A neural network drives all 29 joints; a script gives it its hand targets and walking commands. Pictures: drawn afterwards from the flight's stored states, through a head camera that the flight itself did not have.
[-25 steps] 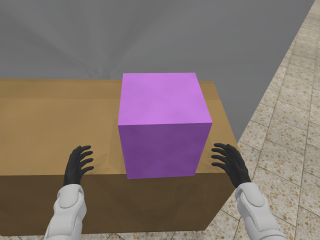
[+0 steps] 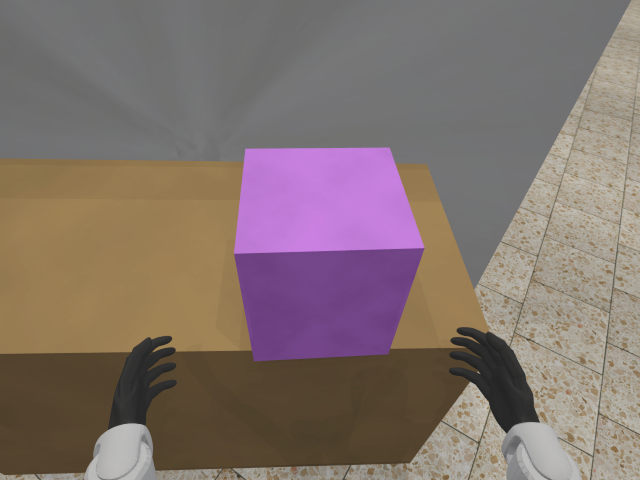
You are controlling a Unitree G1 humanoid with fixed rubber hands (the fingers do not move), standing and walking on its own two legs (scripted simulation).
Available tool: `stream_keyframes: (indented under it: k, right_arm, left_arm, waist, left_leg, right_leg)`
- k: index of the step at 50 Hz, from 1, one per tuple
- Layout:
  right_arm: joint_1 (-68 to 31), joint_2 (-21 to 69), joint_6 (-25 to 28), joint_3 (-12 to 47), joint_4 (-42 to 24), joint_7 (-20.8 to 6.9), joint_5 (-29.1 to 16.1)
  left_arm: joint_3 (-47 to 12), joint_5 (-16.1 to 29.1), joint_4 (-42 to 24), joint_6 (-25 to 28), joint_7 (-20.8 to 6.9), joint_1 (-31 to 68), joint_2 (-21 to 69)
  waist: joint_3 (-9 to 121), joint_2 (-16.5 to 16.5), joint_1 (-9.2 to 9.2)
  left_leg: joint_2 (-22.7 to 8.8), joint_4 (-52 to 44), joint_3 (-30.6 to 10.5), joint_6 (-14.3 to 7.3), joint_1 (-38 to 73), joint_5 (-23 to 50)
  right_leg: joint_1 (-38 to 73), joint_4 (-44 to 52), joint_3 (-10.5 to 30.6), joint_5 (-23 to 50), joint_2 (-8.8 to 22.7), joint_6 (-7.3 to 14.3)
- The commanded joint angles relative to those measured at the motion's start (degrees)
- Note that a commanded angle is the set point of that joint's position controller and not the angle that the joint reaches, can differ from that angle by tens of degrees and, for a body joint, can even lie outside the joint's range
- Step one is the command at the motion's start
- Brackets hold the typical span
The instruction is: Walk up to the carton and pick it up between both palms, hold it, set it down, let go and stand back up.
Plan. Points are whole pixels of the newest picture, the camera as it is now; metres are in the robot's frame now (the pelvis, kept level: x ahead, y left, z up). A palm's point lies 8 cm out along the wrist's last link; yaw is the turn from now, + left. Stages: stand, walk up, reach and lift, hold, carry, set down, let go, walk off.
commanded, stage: set down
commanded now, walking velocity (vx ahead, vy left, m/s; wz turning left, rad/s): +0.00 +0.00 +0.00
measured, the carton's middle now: (320, 256) +0.44 +0.02 +0.03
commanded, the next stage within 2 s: let go in 1.56 s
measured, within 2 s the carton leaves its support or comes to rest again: neither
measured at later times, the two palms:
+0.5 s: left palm (134, 416) +0.21 +0.23 -0.01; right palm (505, 406) +0.23 -0.21 +0.01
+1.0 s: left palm (142, 427) +0.21 +0.23 -0.04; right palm (503, 413) +0.23 -0.21 -0.01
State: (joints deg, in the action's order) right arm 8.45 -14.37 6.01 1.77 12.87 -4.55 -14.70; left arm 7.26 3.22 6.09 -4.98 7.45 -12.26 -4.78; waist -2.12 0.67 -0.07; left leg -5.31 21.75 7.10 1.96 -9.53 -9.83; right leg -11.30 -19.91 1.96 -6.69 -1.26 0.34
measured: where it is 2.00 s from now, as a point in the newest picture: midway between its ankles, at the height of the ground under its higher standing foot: outside the picture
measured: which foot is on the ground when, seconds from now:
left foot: down 0.00-1.00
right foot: down 0.00-1.00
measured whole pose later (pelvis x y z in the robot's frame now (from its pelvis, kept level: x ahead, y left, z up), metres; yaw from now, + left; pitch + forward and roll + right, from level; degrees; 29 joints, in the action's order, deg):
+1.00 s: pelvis +0.03 +0.00 +0.00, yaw +0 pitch +0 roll +0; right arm 13.0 -14.4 4.3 1.6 14.7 -3.6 -12.7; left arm 7.2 2.6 11.0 -7.8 1.5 -15.6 -5.5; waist -2.1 0.7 -0.1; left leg -5.3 21.6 7.1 2.0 -9.4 -12.0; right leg -11.3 -20.1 2.0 -9.1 -1.3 0.4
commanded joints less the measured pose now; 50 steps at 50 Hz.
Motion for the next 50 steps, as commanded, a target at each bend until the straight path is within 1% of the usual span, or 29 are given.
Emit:
stream_keyframes:
  k: [1, 10, 15, 31, 35, 45, 50]
  right_arm:
    - [-0.89, -12.68, -0.51, -8.30, -17.55, -0.78, 1.04]
    - [0.71, -12.05, -1.54, -8.32, -14.15, -0.73, 2.56]
    - [1.59, -11.81, -1.56, -8.22, -12.33, -0.92, 3.15]
    - [5.24, -9.49, -0.80, -6.14, -5.31, -0.50, 6.07]
    - [6.16, -9.17, -0.71, -5.40, -2.79, -0.11, 6.78]
    - [7.24, -7.60, 0.09, -3.48, 3.18, 1.23, 8.07]
    - [6.52, -6.84, 0.85, -2.84, 4.85, 1.85, 8.65]
  left_arm:
    - [-5.74, 2.00, -14.87, 1.06, 0.23, 3.29, -8.16]
    - [-4.97, 1.74, -10.93, 0.00, -1.27, 1.64, -8.59]
    - [-4.78, 1.39, -9.75, -0.24, -1.90, 0.61, -8.62]
    - [-4.32, -1.28, -1.69, -1.20, -4.47, -2.21, -8.24]
    - [-4.08, -2.28, 0.85, -1.69, -5.30, -2.96, -8.02]
    - [-3.12, -4.24, 4.70, -1.51, -6.73, -2.97, -8.25]
    - [-3.19, -4.35, 6.01, -1.05, -7.11, -2.16, -8.51]
  waist:
    - [10.48, 0.23, -4.03]
    - [9.79, 1.25, -3.62]
    - [9.99, 0.82, -3.59]
    - [7.94, 0.34, -3.26]
    - [7.19, 0.33, -3.04]
    - [6.29, -0.50, -2.85]
    - [5.99, -0.62, -2.74]
  left_leg:
    - [5.00, -7.75, -3.89, -0.88, 4.96, -2.69]
    - [5.72, -6.58, -2.76, -1.07, 5.63, 0.14]
    - [5.85, -5.97, -2.55, -0.86, 6.37, 2.13]
    - [6.33, -4.59, -1.84, -0.63, 7.85, 6.18]
    - [6.48, -4.19, -1.70, -0.50, 8.65, 7.36]
    - [6.67, -3.14, -1.60, 0.01, 10.60, 10.02]
    - [6.69, -2.83, -1.54, 0.13, 10.96, 10.09]
  right_leg:
    - [4.46, 4.63, -1.10, -9.30, -1.46, 3.01]
    - [4.79, 5.18, -0.71, -8.41, -0.97, 2.69]
    - [4.66, 5.18, -1.01, -7.03, -1.06, 2.66]
    - [4.29, 5.54, -1.64, -3.32, -0.83, 2.41]
    - [4.15, 5.62, -1.78, -2.09, -0.77, 2.33]
    - [3.88, 5.30, -1.88, 0.67, -0.62, 2.18]
    - [3.21, 5.26, -1.98, 1.01, -0.57, 2.04]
